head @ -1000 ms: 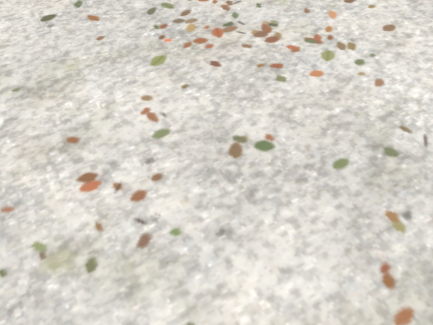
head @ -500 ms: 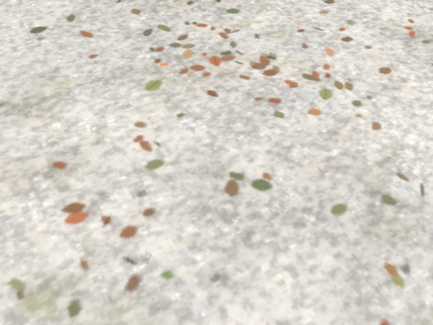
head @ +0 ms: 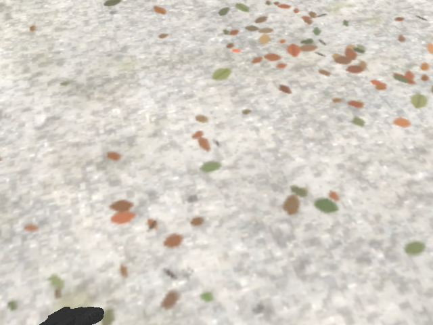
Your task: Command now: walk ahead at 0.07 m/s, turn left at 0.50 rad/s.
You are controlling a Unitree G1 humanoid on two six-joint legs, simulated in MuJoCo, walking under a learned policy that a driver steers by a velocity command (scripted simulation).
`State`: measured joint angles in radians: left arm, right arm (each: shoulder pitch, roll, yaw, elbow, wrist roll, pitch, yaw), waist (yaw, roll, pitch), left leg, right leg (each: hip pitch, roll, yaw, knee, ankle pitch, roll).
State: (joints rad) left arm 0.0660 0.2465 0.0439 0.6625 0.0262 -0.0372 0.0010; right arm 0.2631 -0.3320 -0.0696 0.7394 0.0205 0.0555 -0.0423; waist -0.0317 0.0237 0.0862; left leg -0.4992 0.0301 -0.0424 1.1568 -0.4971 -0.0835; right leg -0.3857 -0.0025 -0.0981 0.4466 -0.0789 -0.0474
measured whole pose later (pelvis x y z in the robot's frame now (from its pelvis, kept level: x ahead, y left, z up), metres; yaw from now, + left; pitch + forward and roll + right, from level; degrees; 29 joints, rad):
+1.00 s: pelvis +0.04 +0.01 +0.01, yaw +35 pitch +1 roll +0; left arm 0.13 0.26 0.06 0.74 0.01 0.02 0.03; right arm 0.22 -0.34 -0.09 0.59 0.02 0.07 -0.01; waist 0.01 0.03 0.08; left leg -0.48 0.02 -0.04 0.97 -0.41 -0.11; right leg -0.20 -0.04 -0.08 0.42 -0.24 -0.01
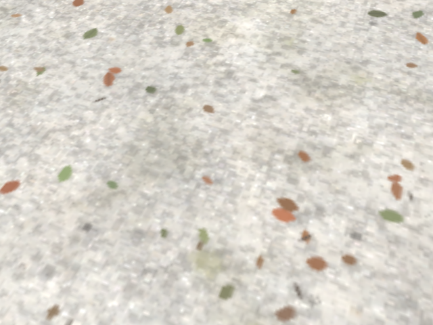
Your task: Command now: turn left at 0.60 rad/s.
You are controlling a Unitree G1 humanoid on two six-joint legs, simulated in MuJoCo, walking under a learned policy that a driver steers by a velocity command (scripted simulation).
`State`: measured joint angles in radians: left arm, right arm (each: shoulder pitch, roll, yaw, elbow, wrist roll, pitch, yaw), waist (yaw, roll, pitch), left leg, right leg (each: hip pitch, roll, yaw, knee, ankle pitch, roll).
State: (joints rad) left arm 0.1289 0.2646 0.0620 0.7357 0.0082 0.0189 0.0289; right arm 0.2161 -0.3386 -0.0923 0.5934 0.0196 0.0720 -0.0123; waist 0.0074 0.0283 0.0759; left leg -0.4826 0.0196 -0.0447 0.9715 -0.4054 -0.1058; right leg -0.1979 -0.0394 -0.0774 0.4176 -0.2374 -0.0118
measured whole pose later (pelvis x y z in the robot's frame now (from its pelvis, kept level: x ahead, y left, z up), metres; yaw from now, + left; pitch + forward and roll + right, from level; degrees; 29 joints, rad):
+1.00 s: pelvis +0.01 +0.03 -0.01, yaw +7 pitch -2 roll +0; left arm 0.20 0.25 0.01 0.93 0.00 -0.01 0.02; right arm 0.21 -0.25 -0.05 0.88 0.00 0.02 -0.03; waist 0.00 0.00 0.03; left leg -0.22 -0.02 -0.03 0.54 -0.31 0.02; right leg -0.17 -0.01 -0.01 0.52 -0.33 0.00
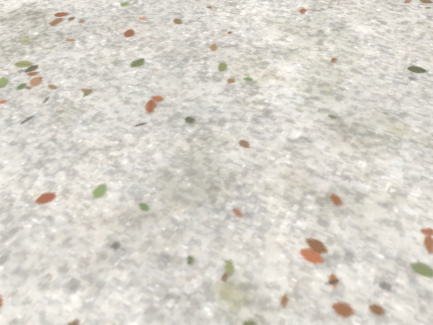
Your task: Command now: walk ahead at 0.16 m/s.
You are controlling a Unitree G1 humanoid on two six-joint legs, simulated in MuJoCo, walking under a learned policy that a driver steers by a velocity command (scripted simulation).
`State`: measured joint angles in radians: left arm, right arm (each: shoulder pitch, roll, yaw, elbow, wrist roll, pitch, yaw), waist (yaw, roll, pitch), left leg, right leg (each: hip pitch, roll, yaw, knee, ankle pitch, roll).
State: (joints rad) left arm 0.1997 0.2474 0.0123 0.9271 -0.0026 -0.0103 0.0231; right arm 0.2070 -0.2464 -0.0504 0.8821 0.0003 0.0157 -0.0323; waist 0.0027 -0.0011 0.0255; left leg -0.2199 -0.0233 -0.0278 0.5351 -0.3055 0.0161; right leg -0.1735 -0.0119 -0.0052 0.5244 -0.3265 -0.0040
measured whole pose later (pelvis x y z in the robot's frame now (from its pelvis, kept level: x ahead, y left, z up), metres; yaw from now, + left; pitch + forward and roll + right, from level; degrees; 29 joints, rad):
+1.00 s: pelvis +0.44 -0.06 +0.01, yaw -23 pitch +2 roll +0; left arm 0.33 0.28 0.07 0.78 -0.03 -0.05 0.01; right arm 0.04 -0.29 -0.04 0.71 -0.01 -0.11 -0.01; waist 0.08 0.04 0.03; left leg -0.64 0.07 -0.12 0.57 0.07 -0.06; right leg -0.13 0.14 0.16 0.36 -0.25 -0.10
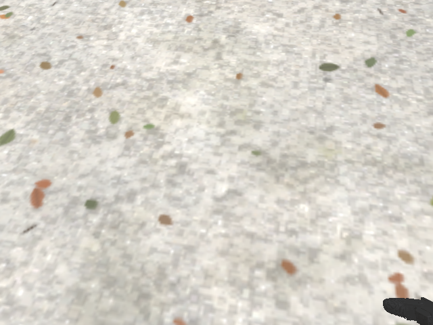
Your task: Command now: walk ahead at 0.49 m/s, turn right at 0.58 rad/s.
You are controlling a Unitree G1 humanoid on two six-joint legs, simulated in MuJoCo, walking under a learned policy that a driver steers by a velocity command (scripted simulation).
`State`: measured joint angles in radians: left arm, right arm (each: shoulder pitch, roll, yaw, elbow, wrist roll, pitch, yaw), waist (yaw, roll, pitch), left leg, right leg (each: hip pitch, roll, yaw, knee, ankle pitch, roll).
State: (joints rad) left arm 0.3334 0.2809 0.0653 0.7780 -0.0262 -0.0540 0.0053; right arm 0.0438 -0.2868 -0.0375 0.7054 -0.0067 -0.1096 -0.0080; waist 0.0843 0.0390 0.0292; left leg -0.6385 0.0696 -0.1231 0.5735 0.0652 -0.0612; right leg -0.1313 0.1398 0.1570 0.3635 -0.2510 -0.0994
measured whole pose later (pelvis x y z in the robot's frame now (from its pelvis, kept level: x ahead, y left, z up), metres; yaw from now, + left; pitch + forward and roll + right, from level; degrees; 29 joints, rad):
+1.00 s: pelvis +0.52 -0.07 +0.00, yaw +1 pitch +1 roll -2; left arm 0.34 0.27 0.06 0.84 0.01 -0.09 0.00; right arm 0.15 -0.28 -0.05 0.73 0.02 -0.04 0.04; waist 0.07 0.05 0.02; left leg -0.68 0.09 -0.04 0.71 0.06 0.01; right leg 0.06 0.05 -0.20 0.20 -0.28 -0.05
